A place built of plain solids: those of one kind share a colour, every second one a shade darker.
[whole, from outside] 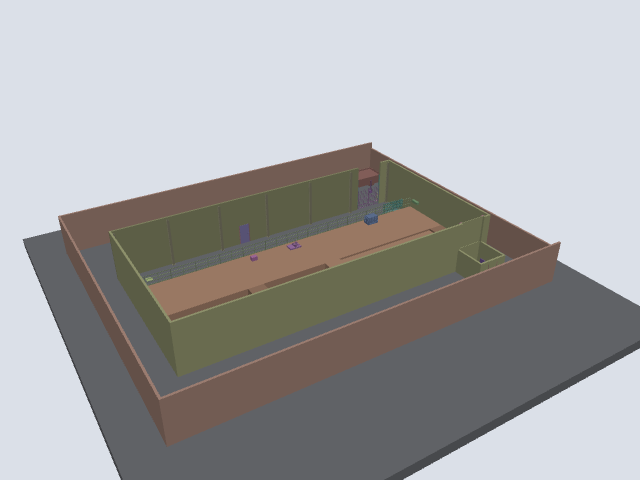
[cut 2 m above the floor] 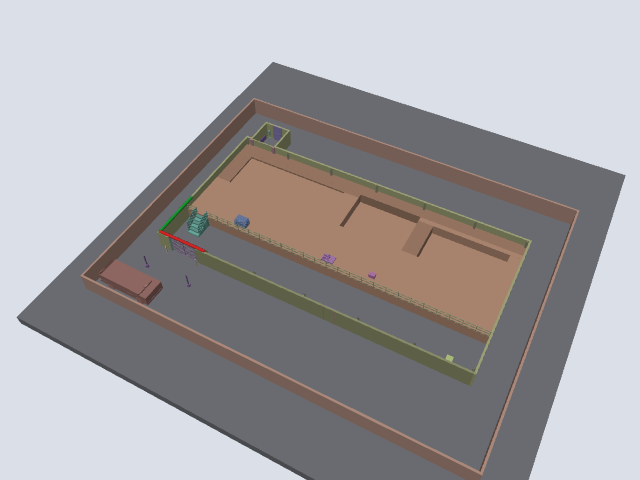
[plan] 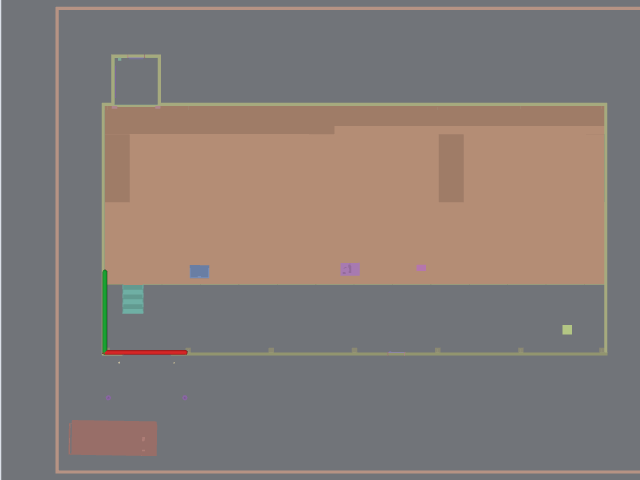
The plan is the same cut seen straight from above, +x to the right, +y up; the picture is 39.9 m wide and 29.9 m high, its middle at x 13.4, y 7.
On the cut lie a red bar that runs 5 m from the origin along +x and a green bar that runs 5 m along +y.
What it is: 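A works' hall with a row of sunk bays; one tall room; a strip of floor behind the doors, a deck 1.19 m over it that fills the rest, and 3 sunk grounds in the deck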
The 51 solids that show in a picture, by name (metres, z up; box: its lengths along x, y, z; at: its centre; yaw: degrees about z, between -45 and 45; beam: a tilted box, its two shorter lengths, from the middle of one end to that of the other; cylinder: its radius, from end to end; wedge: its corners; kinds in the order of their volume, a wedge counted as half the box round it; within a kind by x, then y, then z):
{
 "raised_floor_bank_1": {"box": [1.55, 4.25, 1.24], "at": [0.78, 11.47, 0.57]},
 "raised_floor_bank_2": {"box": [11.15, 4.25, 1.06], "at": [7.12, 11.47, 0.48]},
 "raised_floor_bank_3": {"box": [14.3, 0.5, 1.24], "at": [7.15, 13.85, 0.57]},
 "raised_floor_bank_4": {"box": [1.6, 4.25, 1.24], "at": [13.5, 11.47, 0.57]},
 "raised_floor_bank_5": {"box": [31.1, 5.15, 1.24], "at": [15.55, 6.78, 0.57]},
 "raised_floor_bank_6": {"box": [31.1, 1.25, 1.24], "at": [15.55, 14.72, 0.57]},
 "raised_floor_bank_7": {"box": [6.5, 4.75, 0.16], "at": [17.55, 11.72, 0.03]},
 "raised_floor_bank_8": {"box": [1.55, 4.25, 1.24], "at": [21.57, 11.47, 0.57]},
 "raised_floor_bank_9": {"box": [10.3, 0.5, 1.24], "at": [25.95, 13.85, 0.57]},
 "raised_floor_bank_10": {"box": [7.65, 4.25, 0.21], "at": [26.18, 11.47, 0.06]},
 "raised_floor_bank_11": {"box": [1.1, 4.25, 1.24], "at": [30.55, 11.47, 0.57]},
 "yard_bound_1": {"box": [0.2, 29.08, 3.54], "at": [-2.98, 6.99, 1.72]},
 "yard_bound_2": {"box": [37.38, 0.2, 4.24], "at": [15.61, -7.45, 2.07]},
 "yard_bound_3": {"box": [37.38, 0.2, 4.24], "at": [15.61, 21.43, 2.07]},
 "yard_bound_4": {"box": [0.2, 29.08, 4.24], "at": [34.2, 6.99, 2.07]},
 "wall_1": {"box": [0.2, 15.75, 5.15], "at": [-0.1, 7.67, 2.52]},
 "wall_2": {"box": [0.8, 0.2, 5.15], "at": [0.2, 15.45, 2.52]},
 "wall_3": {"box": [1.31, 0.2, 5.15], "at": [0.45, -0.1, 2.52]},
 "wall_4": {"box": [0.2, 3.2, 2.45], "at": [0.5, 16.95, 1.18]},
 "wall_5": {"box": [2.82, 0.06, 5.15], "at": [1.95, 15.32, 2.52]},
 "wall_6": {"box": [2.7, 0.06, 2.45], "at": [1.95, 15.38, 1.18]},
 "wall_7": {"box": [3.1, 0.2, 2.45], "at": [1.95, 18.45, 1.18]},
 "wall_8": {"box": [0.2, 3.2, 2.45], "at": [3.4, 16.95, 1.18]},
 "wall_9": {"box": [28.0, 0.2, 5.15], "at": [17.3, 15.45, 2.52]},
 "wall_10": {"box": [27.21, 0.2, 5.15], "at": [17.7, -0.1, 2.52]},
 "wall_11": {"box": [0.2, 15.75, 5.15], "at": [31.2, 7.67, 2.52]},
 "beyond_van_1": {"box": [4.61, 0.06, 0.2], "at": [0.11, -6.37, 1.34], "yaw": -0.9},
 "beyond_van_2": {"box": [5.29, 2.16, 1.0], "at": [0.57, -5.33, 0.79], "yaw": -0.9},
 "door_landing_1": {"box": [1.32, 0.32, 0.22], "at": [1.75, 2.56, 0.06]},
 "door_landing_2": {"box": [1.32, 0.32, 0.39], "at": [1.75, 2.86, 0.14]},
 "door_landing_3": {"box": [1.32, 0.32, 0.56], "at": [1.75, 3.16, 0.23]},
 "door_landing_4": {"box": [1.32, 0.32, 0.73], "at": [1.75, 3.46, 0.32]},
 "door_landing_5": {"box": [1.32, 0.32, 0.9], "at": [1.75, 3.76, 0.4]},
 "door_landing_6": {"box": [1.32, 0.32, 1.07], "at": [1.75, 4.06, 0.48]},
 "pallet_stack_1": {"box": [1.11, 0.73, 0.86], "at": [5.89, 5.04, 1.57]},
 "deck_rail_1": {"box": [28.75, 0.024, 0.1], "at": [16.73, 4.23, 1.24]},
 "deck_rail_2": {"box": [28.75, 0.05, 0.05], "at": [16.73, 4.23, 1.57]},
 "deck_rail_3": {"box": [28.75, 0.05, 0.05], "at": [16.73, 4.23, 1.9]},
 "deck_rail_4": {"box": [28.75, 0.05, 0.05], "at": [16.73, 4.23, 2.21]},
 "pallet_load_1": {"box": [1.2, 0.8, 0.2], "at": [15.28, 5.18, 1.24]},
 "door_leaf_1": {"box": [1.0, 0.044, 2.15], "at": [1.95, 18.35, 1.02]},
 "door_leaf_2": {"box": [1.0, 0.044, 2.15], "at": [18.15, 0.0, 1.02]},
 "steel_column_1": {"box": [0.22, 0.014, 4.95], "at": [0.14, 0.22, 2.42]},
 "steel_column_2": {"box": [0.22, 0.014, 4.95], "at": [5.18, 0.22, 2.42]},
 "steel_column_3": {"box": [0.22, 0.014, 4.95], "at": [10.37, 0.02, 2.42]},
 "steel_column_4": {"box": [0.22, 0.014, 4.95], "at": [10.37, 0.22, 2.42]},
 "steel_column_5": {"box": [0.22, 0.014, 4.95], "at": [15.55, 0.22, 2.42]},
 "steel_column_6": {"box": [0.22, 0.014, 4.95], "at": [20.73, 0.22, 2.42]},
 "steel_column_7": {"box": [0.22, 0.014, 4.95], "at": [25.91, 0.22, 2.42]},
 "carton_1": {"box": [0.6, 0.4, 0.4], "at": [19.7, 5.26, 1.39]},
 "access_cover_1": {"box": [0.6, 0.6, 0.06], "at": [28.8, 1.41, -0.02]}
}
